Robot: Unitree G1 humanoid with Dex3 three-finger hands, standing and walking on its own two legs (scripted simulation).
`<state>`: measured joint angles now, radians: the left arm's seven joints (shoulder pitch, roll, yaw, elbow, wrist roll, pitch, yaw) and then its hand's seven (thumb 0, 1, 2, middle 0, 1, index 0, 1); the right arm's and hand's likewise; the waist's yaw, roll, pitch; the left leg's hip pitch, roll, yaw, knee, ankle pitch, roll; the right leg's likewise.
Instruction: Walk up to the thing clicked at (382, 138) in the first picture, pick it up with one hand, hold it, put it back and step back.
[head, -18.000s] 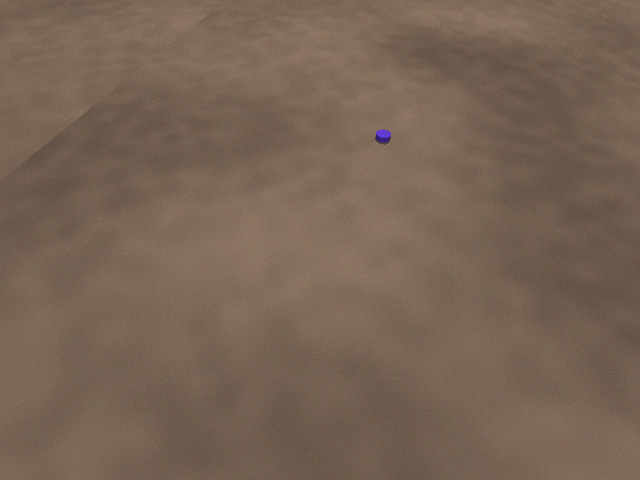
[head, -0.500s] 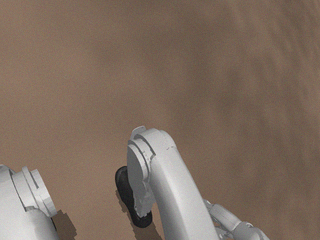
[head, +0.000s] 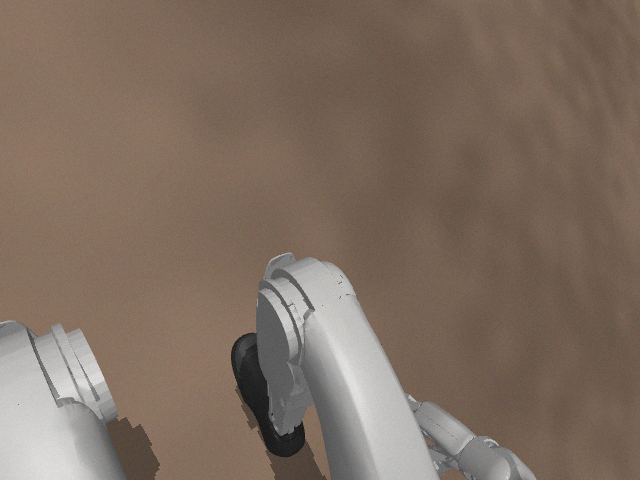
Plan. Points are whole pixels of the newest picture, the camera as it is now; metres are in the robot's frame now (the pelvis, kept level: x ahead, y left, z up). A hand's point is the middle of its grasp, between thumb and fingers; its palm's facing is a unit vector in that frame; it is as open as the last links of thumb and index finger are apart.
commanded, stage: close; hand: left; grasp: from above
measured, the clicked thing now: out of the picture +0.42 +0.35 -0.29
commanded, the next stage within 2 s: settle in 0.56 s
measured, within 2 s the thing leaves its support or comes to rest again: leaves its support in 0.92 s
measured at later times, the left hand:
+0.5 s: hand out of the picture +0.40 +0.36 -0.26, palm faces -0.44 -0.19 -0.88, open 10.7 cm
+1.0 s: hand out of the picture +0.41 +0.36 -0.24, palm faces -0.39 -0.20 -0.90, open 10.5 cm
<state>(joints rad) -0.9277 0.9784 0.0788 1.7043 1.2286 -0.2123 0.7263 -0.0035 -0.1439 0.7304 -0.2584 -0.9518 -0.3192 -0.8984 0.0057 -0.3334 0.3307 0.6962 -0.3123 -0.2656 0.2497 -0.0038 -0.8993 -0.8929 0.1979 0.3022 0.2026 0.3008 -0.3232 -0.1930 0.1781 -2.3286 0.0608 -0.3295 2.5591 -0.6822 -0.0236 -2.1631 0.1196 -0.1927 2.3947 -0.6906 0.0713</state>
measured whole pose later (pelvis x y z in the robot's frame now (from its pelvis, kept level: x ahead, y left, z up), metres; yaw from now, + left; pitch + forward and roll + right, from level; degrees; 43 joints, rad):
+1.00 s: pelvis +0.01 +0.00 +0.00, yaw +0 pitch +25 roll -15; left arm -0.90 0.97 0.14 1.59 1.21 -0.19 0.57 0.06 0.03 0.45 -0.74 -0.68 -0.59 -0.58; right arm 0.08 -0.33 0.31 0.70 -0.29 -0.24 0.25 0.00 -0.91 -0.90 0.20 0.30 0.20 0.30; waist -0.31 -0.15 0.13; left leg -2.35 0.05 -0.33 2.56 -0.69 -0.03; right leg -2.18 0.11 -0.20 2.40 -0.71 0.06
